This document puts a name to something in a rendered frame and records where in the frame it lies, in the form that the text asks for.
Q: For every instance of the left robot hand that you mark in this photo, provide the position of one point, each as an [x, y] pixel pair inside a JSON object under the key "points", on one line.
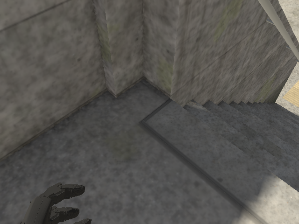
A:
{"points": [[43, 211]]}

